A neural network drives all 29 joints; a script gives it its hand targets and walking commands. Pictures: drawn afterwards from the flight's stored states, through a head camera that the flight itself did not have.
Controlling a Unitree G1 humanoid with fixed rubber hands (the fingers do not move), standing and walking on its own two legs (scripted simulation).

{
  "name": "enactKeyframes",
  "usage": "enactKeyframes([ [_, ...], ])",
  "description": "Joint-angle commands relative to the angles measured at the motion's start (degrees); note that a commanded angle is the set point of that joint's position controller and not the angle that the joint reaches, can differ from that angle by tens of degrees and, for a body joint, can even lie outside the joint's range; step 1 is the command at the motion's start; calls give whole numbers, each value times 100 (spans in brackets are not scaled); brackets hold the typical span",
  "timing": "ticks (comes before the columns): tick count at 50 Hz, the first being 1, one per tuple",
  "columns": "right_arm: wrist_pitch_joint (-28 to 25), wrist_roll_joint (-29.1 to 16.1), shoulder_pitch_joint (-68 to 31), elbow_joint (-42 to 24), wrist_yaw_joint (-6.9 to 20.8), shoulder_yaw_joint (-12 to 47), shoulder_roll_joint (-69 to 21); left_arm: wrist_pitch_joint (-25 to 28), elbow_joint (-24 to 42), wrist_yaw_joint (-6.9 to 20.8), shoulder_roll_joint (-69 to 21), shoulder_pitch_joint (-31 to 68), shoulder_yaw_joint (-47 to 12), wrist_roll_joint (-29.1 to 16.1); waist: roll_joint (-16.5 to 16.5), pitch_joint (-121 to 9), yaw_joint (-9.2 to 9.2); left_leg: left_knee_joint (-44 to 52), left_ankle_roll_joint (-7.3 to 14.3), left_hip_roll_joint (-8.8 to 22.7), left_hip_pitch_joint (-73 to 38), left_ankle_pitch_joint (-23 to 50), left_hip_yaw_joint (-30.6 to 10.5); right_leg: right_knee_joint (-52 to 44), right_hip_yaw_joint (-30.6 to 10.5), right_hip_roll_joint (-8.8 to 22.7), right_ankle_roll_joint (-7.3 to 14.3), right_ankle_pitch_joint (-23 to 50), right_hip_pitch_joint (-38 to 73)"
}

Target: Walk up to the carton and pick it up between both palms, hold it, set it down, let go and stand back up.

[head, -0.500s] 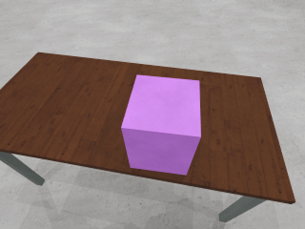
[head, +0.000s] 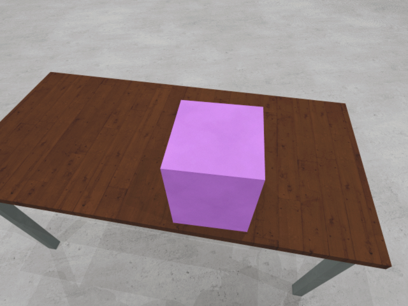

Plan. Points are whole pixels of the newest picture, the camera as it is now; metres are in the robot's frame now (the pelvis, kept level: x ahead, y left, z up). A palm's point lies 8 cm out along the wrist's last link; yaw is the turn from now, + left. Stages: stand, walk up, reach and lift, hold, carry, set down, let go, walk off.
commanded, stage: stand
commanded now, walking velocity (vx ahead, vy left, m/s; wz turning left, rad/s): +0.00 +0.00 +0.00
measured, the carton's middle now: (215, 168) +0.44 -0.02 -0.04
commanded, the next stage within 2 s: none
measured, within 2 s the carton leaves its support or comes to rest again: neither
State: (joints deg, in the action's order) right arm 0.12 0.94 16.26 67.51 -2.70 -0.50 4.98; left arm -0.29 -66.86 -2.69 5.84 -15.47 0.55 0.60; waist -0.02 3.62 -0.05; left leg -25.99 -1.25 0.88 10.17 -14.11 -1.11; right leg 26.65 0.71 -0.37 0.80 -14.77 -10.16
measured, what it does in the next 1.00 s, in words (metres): stands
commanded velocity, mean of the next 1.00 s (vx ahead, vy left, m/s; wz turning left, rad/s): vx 0.00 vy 0.00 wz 0.00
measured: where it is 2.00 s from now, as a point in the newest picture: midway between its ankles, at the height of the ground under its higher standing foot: outside the picture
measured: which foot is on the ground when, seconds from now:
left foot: down 0.00-1.00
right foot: down 0.00-1.00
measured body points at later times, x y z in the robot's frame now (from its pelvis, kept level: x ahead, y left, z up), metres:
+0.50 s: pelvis +0.01 +0.00 +0.00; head +0.03 +0.00 +0.45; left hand -0.02 +0.20 -0.16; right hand -0.02 -0.20 -0.16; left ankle +0.00 +0.13 -0.74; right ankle +0.00 -0.11 -0.74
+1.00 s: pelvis +0.01 -0.01 +0.00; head +0.03 -0.01 +0.45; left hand -0.01 +0.20 -0.16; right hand -0.01 -0.20 -0.17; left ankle +0.00 +0.14 -0.74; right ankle +0.00 -0.11 -0.74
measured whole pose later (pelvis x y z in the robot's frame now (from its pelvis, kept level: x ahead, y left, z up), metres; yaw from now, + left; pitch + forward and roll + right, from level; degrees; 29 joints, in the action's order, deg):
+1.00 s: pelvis +0.01 -0.01 +0.00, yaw +0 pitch -2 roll +0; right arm -0.4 0.7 16.8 66.7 -2.6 -0.6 5.3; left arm 0.5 -67.3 -2.6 5.8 -15.8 0.6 0.5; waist 0.0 3.8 0.2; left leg -24.8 -1.8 1.3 8.2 -14.7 -1.2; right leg 26.0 0.8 -0.7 1.2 -15.6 -8.4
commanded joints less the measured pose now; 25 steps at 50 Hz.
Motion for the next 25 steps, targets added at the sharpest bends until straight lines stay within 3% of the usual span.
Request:
enactKeyframes([
  [1, -32, 0, 469, -52, -41, -64, 434, 70, 109, -33, 451, -479, 69, 7, -68, 403, 17, 482, 257, 285, 281, 527, -294, -662, -535, 503, 157, 393, -281],
  [3, -37, 17, 566, -65, -28, -56, 461, 46, 106, -16, 371, -545, 65, -1, -1, 184, 54, 515, 264, 314, 375, 369, -311, -596, -464, 444, 175, 477, -77],
  [5, -43, -9, 564, -59, -7, -50, 512, 59, 93, -21, 306, -554, 39, -5, 315, 120, 18, 520, 272, 271, 360, 266, -300, -613, -502, 433, 162, 482, -56],
  [6, -35, -6, 518, -64, 5, -81, 509, 63, 135, -34, 499, -440, 53, 18, 88, 260, -46, 537, 275, 260, 300, 340, -312, -646, -483, 445, 139, 473, -298],
  [7, -21, -13, 495, -94, 2, -46, 371, 60, 142, -11, 553, -452, 90, 9, -203, 164, 24, 470, 263, 263, 235, 310, -310, -707, -466, 405, 115, 175, -308],
  [10, -38, -2, 644, -52, -21, -23, 379, 64, 120, 4, 449, -573, 62, 27, 74, 226, 39, 440, 259, 294, 258, 362, -284, -692, -525, 459, 160, 412, -255],
  [11, -36, -21, 671, -28, -28, -53, 457, 62, 70, -1, 516, -583, 72, 9, -129, 104, 45, 502, 309, 315, 348, 282, -333, -714, -517, 457, 171, 301, -122],
  [15, -37, 15, 626, -71, -30, -38, 398, 69, 119, 18, 355, -542, 75, 1, 135, 242, 52, 488, 239, 308, 291, 390, -273, -639, -536, 448, 176, 423, -296],
  [19, -48, -12, 601, -119, -8, -64, 454, 84, 82, -7, 366, -610, 45, 17, -39, 102, -19, 461, 279, 319, 246, 479, -336, -702, -469, 449, 167, 486, -218],
  [20, -49, 4, 619, -104, -14, -59, 482, 95, 65, -10, 377, -676, 37, -1, -35, 93, 50, 445, 260, 274, 261, 454, -278, -692, -490, 431, 147, 387, -213],
  [22, -76, -6, 614, -141, 21, -73, 480, 101, 63, -17, 320, -591, 14, -12, -172, 102, -30, 471, 288, 298, 179, 588, -291, -659, -501, 443, 168, 573, -273],
  [25, -75, 5, 734, -38, -25, -36, 324, 115, 144, 11, 421, -552, 72, 1, 244, 79, 2, 413, 243, 341, 56, 778, -242, -580, -549, 497, 199, 866, -173],
])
